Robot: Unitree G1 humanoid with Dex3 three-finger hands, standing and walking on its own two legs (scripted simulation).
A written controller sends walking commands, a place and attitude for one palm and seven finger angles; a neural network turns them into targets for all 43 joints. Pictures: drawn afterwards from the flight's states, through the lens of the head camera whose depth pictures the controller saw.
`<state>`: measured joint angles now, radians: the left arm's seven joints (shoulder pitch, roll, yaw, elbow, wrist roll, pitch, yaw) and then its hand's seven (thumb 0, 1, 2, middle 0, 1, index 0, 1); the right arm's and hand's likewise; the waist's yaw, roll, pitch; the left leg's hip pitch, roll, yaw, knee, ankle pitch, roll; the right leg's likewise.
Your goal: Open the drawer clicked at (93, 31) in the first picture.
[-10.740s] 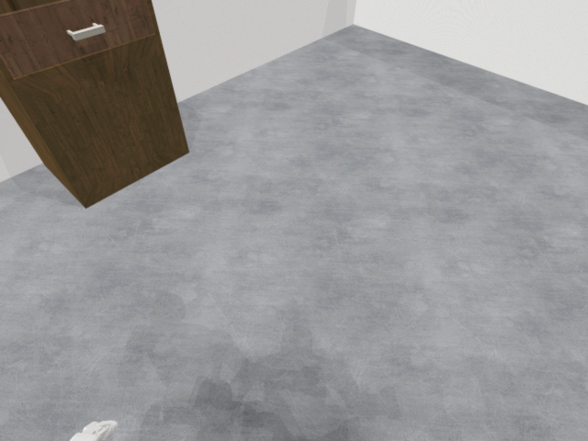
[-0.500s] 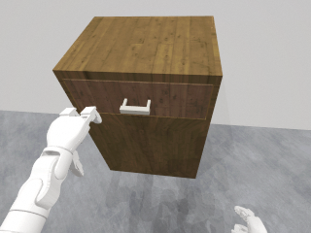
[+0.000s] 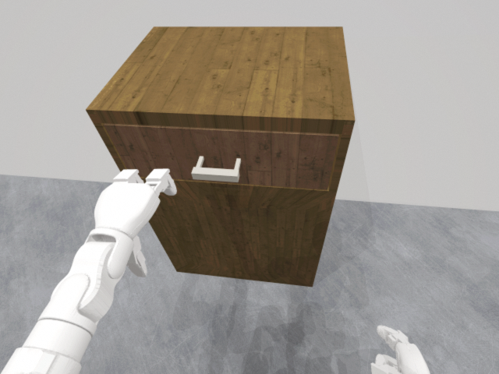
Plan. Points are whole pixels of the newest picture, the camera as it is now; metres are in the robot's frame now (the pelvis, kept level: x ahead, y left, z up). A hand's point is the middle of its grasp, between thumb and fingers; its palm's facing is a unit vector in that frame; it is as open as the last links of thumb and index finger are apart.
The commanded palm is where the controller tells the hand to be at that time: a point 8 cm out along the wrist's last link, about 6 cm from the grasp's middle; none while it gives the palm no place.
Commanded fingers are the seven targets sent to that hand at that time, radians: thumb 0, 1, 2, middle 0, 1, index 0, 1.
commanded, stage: move the hooked fingers above the handle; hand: left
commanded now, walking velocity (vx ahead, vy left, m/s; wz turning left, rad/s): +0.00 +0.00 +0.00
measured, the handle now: (217, 168) +0.56 +0.15 -0.04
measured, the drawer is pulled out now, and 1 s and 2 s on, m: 0.00 0.00 0.00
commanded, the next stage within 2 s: lower the fingers behind the handle in 2.00 s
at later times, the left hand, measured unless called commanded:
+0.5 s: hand (176, 197) +0.40 +0.19 +0.04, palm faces -0.01 -0.07 -1.00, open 13.8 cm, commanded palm +0.38 +0.20 +0.10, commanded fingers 0.00 -0.50 0.30 -0.30 -1.20 -0.30 -1.20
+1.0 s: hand (197, 178) +0.46 +0.17 +0.03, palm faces -0.04 -0.03 -1.00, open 13.8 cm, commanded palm +0.45 +0.18 +0.08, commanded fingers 0.00 -0.50 0.30 -0.30 -1.20 -0.30 -1.20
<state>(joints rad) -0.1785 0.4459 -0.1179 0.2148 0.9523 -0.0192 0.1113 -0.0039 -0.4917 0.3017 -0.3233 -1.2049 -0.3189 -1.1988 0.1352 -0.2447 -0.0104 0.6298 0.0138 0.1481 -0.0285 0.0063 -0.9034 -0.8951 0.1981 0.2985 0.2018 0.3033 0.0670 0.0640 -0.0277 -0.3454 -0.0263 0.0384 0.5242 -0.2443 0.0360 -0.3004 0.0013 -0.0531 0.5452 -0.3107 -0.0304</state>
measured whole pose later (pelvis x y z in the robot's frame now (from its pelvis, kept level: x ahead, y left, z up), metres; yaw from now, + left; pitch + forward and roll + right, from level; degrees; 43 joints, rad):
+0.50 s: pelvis +0.02 -0.01 -0.01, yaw -1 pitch +9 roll +1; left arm -0.37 0.42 -0.11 0.48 0.99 -0.07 0.19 0.00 -0.49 0.30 -0.32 -1.20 -0.32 -1.20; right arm 0.24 -0.27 -0.07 0.67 0.02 0.17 -0.03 0.01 -0.90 -0.90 0.20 0.30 0.20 0.30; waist 0.01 0.05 -0.08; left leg -0.45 -0.01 0.05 0.59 -0.29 0.02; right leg -0.41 0.02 -0.04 0.61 -0.35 -0.04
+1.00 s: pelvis +0.02 -0.01 -0.01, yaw -1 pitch +13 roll +0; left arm -0.68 0.38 -0.13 0.88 1.05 -0.03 0.27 0.00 -0.49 0.30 -0.32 -1.20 -0.32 -1.20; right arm 0.29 -0.25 -0.07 0.69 0.01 0.17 -0.01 0.00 -0.90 -0.89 0.20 0.30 0.20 0.30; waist -0.05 0.05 -0.12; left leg -0.57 0.00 0.05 0.66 -0.32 0.02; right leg -0.52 0.02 -0.04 0.67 -0.37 -0.04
